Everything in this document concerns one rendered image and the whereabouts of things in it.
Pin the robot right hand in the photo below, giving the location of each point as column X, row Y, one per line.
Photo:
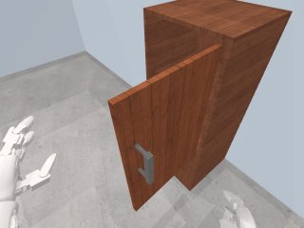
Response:
column 241, row 218

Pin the cupboard door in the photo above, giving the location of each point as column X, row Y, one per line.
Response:
column 164, row 115

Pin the handle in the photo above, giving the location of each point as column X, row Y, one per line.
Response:
column 148, row 162

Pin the robot left hand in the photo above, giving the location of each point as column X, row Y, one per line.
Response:
column 15, row 143

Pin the left robot forearm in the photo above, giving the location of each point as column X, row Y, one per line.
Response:
column 8, row 211

